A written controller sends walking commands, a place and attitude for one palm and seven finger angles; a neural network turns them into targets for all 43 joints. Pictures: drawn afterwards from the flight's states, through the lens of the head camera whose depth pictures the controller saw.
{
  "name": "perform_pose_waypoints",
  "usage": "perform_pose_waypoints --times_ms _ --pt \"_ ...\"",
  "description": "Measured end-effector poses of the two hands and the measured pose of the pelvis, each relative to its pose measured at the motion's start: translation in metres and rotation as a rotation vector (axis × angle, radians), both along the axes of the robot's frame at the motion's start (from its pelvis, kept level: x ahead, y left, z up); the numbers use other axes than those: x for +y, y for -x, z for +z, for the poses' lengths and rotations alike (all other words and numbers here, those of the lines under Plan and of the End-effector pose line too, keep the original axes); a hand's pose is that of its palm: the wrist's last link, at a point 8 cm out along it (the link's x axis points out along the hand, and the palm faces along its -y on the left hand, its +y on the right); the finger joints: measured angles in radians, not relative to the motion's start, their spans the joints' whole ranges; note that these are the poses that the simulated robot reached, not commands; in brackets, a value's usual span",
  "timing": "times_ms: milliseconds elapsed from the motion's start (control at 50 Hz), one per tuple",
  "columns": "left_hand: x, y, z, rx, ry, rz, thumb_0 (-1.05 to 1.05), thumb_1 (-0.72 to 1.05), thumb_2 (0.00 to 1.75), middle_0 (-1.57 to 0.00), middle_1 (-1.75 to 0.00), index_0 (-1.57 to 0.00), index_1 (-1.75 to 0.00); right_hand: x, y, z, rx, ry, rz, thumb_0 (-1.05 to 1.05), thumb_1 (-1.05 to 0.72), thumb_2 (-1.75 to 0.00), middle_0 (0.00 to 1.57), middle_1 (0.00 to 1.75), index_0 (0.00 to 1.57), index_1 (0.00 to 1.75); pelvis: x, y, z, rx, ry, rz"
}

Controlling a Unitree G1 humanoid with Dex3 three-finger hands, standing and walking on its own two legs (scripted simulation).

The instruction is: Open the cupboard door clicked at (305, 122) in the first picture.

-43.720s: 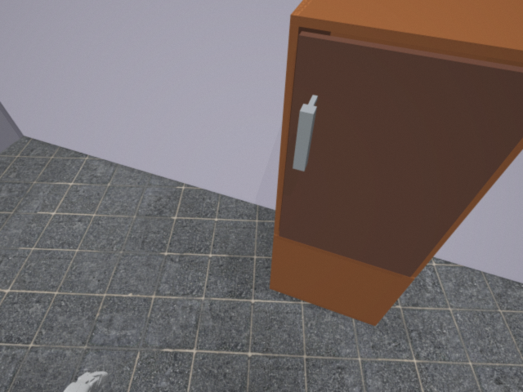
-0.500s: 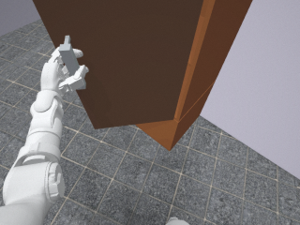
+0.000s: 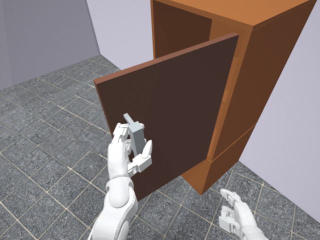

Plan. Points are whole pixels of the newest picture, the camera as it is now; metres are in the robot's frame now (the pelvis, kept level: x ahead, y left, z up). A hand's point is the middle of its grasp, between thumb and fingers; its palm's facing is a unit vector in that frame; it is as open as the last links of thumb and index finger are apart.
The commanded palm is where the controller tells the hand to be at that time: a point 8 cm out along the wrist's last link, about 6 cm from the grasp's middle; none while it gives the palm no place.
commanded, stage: pull the door open along its arc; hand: left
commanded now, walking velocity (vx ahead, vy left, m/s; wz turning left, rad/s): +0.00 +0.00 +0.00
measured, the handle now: (134, 139) +0.34 +0.08 +0.10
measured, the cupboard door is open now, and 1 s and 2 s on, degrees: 83 82 83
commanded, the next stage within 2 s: open thumb and fingers to let go in 0.08 s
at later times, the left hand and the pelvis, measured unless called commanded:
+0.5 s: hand (148, 156) +0.29 +0.05 +0.10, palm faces +0.31 -0.95 -0.02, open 8.6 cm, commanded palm +0.24 +0.09 +0.09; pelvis -0.03 -0.02 +0.00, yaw +3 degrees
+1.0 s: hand (146, 155) +0.29 +0.05 +0.10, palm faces +0.26 -0.96 -0.03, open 15.2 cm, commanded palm +0.25 +0.10 +0.09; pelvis -0.05 +0.02 +0.00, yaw +2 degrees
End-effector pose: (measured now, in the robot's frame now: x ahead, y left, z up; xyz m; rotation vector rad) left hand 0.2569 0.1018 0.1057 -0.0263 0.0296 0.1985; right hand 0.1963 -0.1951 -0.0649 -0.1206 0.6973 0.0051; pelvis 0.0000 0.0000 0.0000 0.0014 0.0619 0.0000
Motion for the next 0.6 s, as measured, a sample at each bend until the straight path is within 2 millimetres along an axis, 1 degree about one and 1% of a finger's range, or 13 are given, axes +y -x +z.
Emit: perform_pose_waypoints --times_ms 80,160,280,360,460,520,600 --pt "-0.009 0.010 0.001 0.005 -0.037 0.011 0.02 0.58 0.66 -0.32 -1.27 -0.32 -1.31 -0.002 -0.005 0.000 0.004 -0.008 0.014 0.01 -0.90 -0.90 0.20 0.30 0.20 0.30 -0.008 -0.001 0.000 -0.023 0.002 0.012" --pt "-0.014 0.012 0.002 0.007 -0.047 0.051 0.02 0.58 0.68 -0.32 -1.26 -0.31 -1.31 -0.011 0.000 -0.009 0.039 0.003 0.030 0.01 -0.90 -0.90 0.20 0.30 0.20 0.30 -0.015 0.002 -0.002 -0.037 0.001 0.032" --pt "-0.016 0.007 0.001 0.004 -0.067 0.110 0.01 0.58 0.74 -0.34 -1.29 -0.33 -1.32 -0.026 0.021 -0.029 0.123 0.050 0.036 0.01 -0.90 -0.90 0.20 0.30 0.20 0.30 -0.021 0.012 -0.003 -0.045 -0.006 0.057" --pt "-0.015 0.007 0.000 0.006 -0.054 0.119 0.01 0.54 0.74 -0.35 -1.30 -0.35 -1.32 -0.033 0.039 -0.036 0.161 0.061 0.015 0.01 -0.90 -0.90 0.20 0.30 0.20 0.30 -0.023 0.017 -0.001 -0.043 -0.012 0.054" --pt "-0.014 0.007 -0.001 -0.004 -0.042 0.117 0.01 0.38 0.68 -0.34 -1.28 -0.35 -1.30 -0.038 0.059 -0.038 0.177 0.073 -0.008 0.02 -0.90 -0.90 0.20 0.30 0.20 0.30 -0.023 0.025 0.000 -0.050 -0.014 0.050" --pt "-0.011 0.008 -0.001 -0.011 -0.044 0.120 0.01 0.24 0.61 -0.34 -1.27 -0.35 -1.28 -0.039 0.068 -0.037 0.175 0.079 -0.019 0.02 -0.90 -0.90 0.20 0.30 0.20 0.30 -0.021 0.029 0.000 -0.055 -0.012 0.046" --pt "-0.006 0.010 -0.001 -0.017 -0.045 0.120 0.01 0.00 0.51 -0.33 -1.25 -0.33 -1.25 -0.036 0.074 -0.035 0.162 0.085 -0.027 0.02 -0.90 -0.90 0.20 0.30 0.20 0.30 -0.017 0.035 0.001 -0.062 -0.009 0.042"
